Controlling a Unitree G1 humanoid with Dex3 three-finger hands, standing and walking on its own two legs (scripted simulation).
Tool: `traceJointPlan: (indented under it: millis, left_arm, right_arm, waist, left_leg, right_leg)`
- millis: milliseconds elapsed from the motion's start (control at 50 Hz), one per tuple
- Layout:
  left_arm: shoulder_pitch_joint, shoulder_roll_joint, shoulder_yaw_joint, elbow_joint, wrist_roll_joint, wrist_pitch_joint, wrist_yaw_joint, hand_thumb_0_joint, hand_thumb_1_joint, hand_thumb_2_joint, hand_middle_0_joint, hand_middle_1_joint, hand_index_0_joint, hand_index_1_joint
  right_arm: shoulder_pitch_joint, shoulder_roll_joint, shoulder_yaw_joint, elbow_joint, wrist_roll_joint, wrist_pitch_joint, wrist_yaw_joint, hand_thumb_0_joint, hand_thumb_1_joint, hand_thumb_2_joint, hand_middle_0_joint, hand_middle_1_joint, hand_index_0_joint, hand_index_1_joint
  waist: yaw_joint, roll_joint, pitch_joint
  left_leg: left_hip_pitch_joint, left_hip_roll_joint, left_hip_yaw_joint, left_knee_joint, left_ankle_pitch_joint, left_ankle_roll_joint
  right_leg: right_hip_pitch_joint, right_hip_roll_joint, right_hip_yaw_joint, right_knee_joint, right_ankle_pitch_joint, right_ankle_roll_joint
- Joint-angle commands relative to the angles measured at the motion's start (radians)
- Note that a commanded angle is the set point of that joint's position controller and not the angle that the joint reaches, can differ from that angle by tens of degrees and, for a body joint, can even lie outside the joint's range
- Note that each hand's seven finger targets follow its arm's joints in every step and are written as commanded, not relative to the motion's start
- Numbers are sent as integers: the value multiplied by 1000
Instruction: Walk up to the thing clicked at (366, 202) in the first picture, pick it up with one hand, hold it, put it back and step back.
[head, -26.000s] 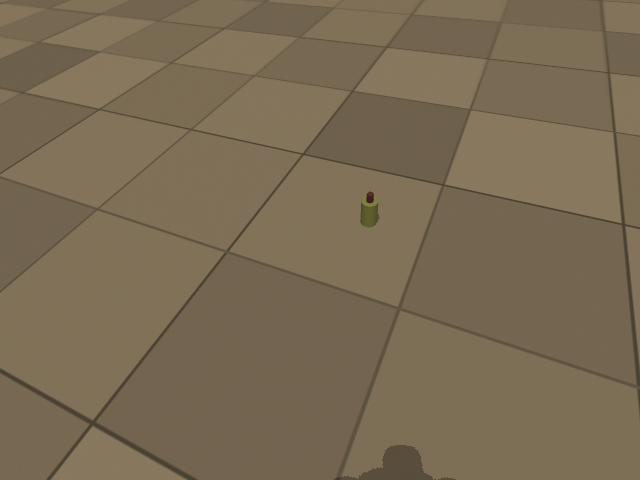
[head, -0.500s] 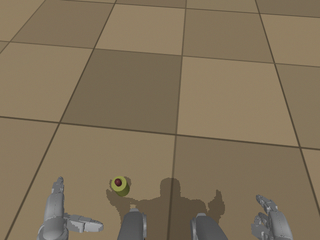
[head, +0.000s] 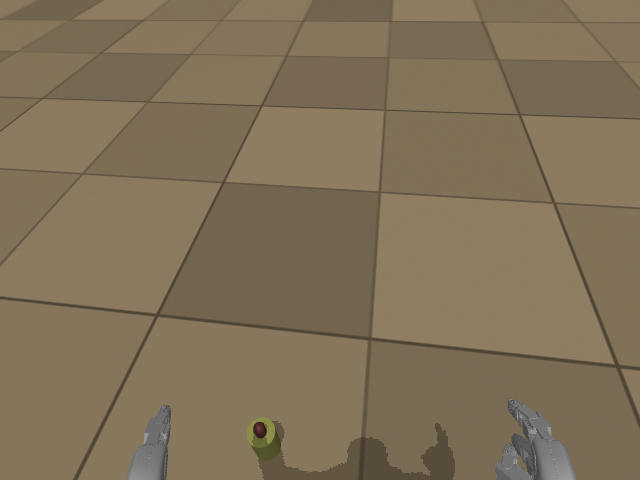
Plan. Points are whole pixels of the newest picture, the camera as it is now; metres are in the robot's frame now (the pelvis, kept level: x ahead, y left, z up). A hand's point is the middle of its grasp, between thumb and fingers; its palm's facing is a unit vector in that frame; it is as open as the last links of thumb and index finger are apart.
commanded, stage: home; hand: left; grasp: from the side
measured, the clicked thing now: (263, 436) +0.38 +0.22 -0.63
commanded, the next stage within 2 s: stand in 1.54 s
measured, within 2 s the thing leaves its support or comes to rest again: neither
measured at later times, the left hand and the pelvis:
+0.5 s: hand out of the picture +0.15 +0.17 -0.05, palm faces +0.10 -0.95 -0.28, open 17.4 cm; pelvis -0.01 -0.01 +0.00, yaw +0 degrees
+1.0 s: hand out of the picture +0.16 +0.17 -0.05, palm faces +0.10 -0.95 -0.28, open 17.4 cm; pelvis -0.01 -0.01 +0.00, yaw +0 degrees
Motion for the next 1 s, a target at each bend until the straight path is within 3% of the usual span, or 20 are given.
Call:
traceJointPlan:
  millis: [0, 140, 160, 200, 220, 240, 260, 280, 500, 520, 540, 560, 580, 620, 640, 660, 700, 820, 880, 980]
  left_arm:
    - [-41, 97, 60, -187, 18, -66, 0, 0, -559, 50, -48, -52, -48, -52]
    - [-28, 81, 53, -120, 17, -67, -6, 0, -548, 57, -49, -55, -49, -55]
    - [-71, 116, 70, -202, 17, -76, -2, 0, -545, 59, -50, -55, -49, -55]
    - [-78, 112, 64, -201, 15, -78, -4, 0, -552, 55, -49, -54, -49, -54]
    - [-39, 102, 64, -136, 16, -72, -4, 0, -552, 54, -49, -54, -49, -54]
    - [-71, 104, 60, -183, 12, -78, -4, 0, -551, 55, -49, -54, -49, -54]
    - [-8, 87, 67, -79, 13, -70, -8, 0, -559, 51, -48, -53, -48, -53]
    - [-39, 99, 63, -145, 13, -78, -8, 0, -562, 49, -48, -53, -48, -53]
    - [-46, 111, 75, -159, 14, -94, -13, 0, -562, 49, -48, -53, -48, -53]
    - [-34, 98, 66, -125, 12, -90, -17, 0, -547, 58, -49, -56, -49, -55]
    - [-66, 114, 74, -177, 11, -93, -13, 0, -533, 66, -51, -58, -51, -58]
    - [-32, 80, 55, -101, 14, -90, -15, 0, -526, 70, -52, -59, -51, -59]
    - [-66, 106, 68, -168, 13, -96, -13, 0, -538, 63, -50, -58, -50, -57]
    - [-60, 101, 62, -148, 13, -97, -15, 0, -540, 62, -50, -57, -50, -57]
    - [1, 57, 39, -61, 16, -88, -18, 0, -554, 54, -49, -55, -49, -55]
    - [-59, 97, 64, -146, 12, -96, -15, 0, -525, 71, -52, -60, -52, -60]
    - [-74, 108, 68, -167, 14, -103, -14, 0, -544, 60, -50, -57, -50, -57]
    - [-8, 75, 58, -101, 14, -98, -18, 0, -542, 62, -50, -58, -50, -57]
    - [-72, 105, 67, -173, 14, -104, -16, 0, -531, 67, -51, -59, -51, -59]
    - [-43, 93, 62, -137, 14, -99, -18, 0, -538, 63, -50, -59, -50, -58]
  right_arm:
    - [-34, -131, -62, -138, -9, -64, -9, 0, -896, -902, 201, 301, 201, 301]
    - [-57, -128, -53, -134, -7, -79, -8, 0, -897, -901, 200, 301, 200, 301]
    - [-51, -129, -55, -128, -8, -79, -10, 0, -897, -901, 200, 301, 200, 301]
    - [-57, -137, -60, -130, -6, -82, -11, 0, -897, -901, 200, 301, 200, 301]
    - [-56, -128, -52, -125, -6, -83, -12, 0, -897, -901, 200, 301, 200, 301]
    - [-64, -133, -56, -133, -6, -86, -12, 0, -897, -901, 200, 301, 200, 301]
    - [-63, -119, -46, -124, -6, -86, -11, 0, -897, -901, 200, 301, 200, 301]
    - [-63, -124, -52, -131, -6, -86, -10, 0, -898, -901, 200, 301, 200, 301]
    - [-55, -127, -58, -124, -6, -92, -8, 0, -898, -901, 200, 301, 200, 301]
    - [-60, -127, -54, -124, -5, -94, -6, 0, -898, -901, 200, 301, 200, 301]
    - [-71, -139, -63, -140, -5, -99, -9, 0, -898, -901, 200, 301, 200, 301]
    - [-57, -124, -52, -116, -6, -98, -7, 0, -898, -901, 200, 301, 200, 301]
    - [-59, -127, -54, -118, -6, -100, -7, 0, -898, -901, 200, 301, 200, 301]
    - [-63, -128, -54, -119, -6, -100, -8, 0, -898, -901, 200, 301, 200, 301]
    - [-67, -126, -52, -122, -6, -102, -7, 0, -898, -901, 200, 301, 200, 301]
    - [-68, -126, -53, -122, -6, -104, -6, 0, -898, -901, 200, 301, 200, 301]
    - [-63, -129, -55, -117, -5, -103, -8, 0, -898, -901, 200, 301, 200, 301]
    - [-61, -121, -50, -115, -7, -108, -6, 0, -899, -901, 200, 301, 200, 301]
    - [-63, -142, -66, -124, -7, -107, -6, 0, -899, -901, 200, 300, 200, 300]
    - [-56, -124, -52, -106, -10, -107, -9, 0, -899, -901, 200, 300, 200, 300]
  waist:
    - [-14, 16, -107]
    - [-17, -14, -73]
    - [-8, 19, -103]
    - [-10, 11, -84]
    - [-11, -13, -59]
    - [-11, -3, -62]
    - [-10, -42, -27]
    - [-7, -37, -65]
    - [-2, -16, -91]
    - [-7, -29, -48]
    - [-8, -21, -72]
    - [-16, -51, -52]
    - [-4, -4, -71]
    - [-5, -10, -52]
    - [-12, -44, -34]
    - [1, 3, -43]
    - [-3, 12, -41]
    - [-3, -32, -61]
    - [-5, -3, -73]
    - [-5, -9, -70]
  left_leg:
    - [158, -32, 20, -158, 238, 15]
    - [143, -38, 20, -173, 156, 21]
    - [157, -38, 23, -171, 180, 18]
    - [157, -37, 25, -176, 172, 18]
    - [141, -39, 23, -175, 151, 21]
    - [138, -41, 28, -173, 146, 22]
    - [115, -42, 30, -169, 123, 26]
    - [126, -42, 31, -167, 141, 26]
    - [141, -42, 34, -169, 153, 25]
    - [128, -41, 35, -174, 124, 25]
    - [136, -41, 35, -169, 133, 26]
    - [130, -38, 31, -174, 117, 28]
    - [137, -40, 32, -180, 122, 25]
    - [128, -40, 29, -185, 105, 25]
    - [124, -39, 29, -189, 91, 26]
    - [124, -39, 30, -197, 84, 22]
    - [140, -37, 27, -203, 82, 18]
    - [135, -38, 29, -179, 140, 23]
    - [148, -37, 31, -183, 156, 20]
    - [149, -38, 32, -175, 165, 23]
  right_leg:
    - [20, 33, -18, -143, 241, -20]
    - [19, 28, -10, -179, 177, -14]
    - [29, 27, -9, -173, 198, -16]
    - [23, 28, -12, -181, 188, -15]
    - [16, 28, -11, -188, 170, -12]
    - [18, 24, -5, -196, 167, -12]
    - [9, 24, -2, -208, 145, -7]
    - [26, 22, 0, -206, 163, -8]
    - [29, 25, 0, -193, 171, -13]
    - [8, 26, 1, -202, 141, -12]
    - [23, 21, 9, -207, 148, -11]
    - [11, 26, 2, -199, 137, -11]
    - [16, 24, 2, -195, 138, -16]
    - [7, 27, -5, -199, 119, -16]
    - [0, 29, -5, -199, 106, -15]
    - [0, 29, -7, -196, 99, -19]
    - [-5, 31, -13, -196, 93, -21]
    - [16, 31, -10, -189, 152, -17]
    - [15, 31, -11, -181, 171, -19]
    - [24, 29, -6, -186, 184, -15]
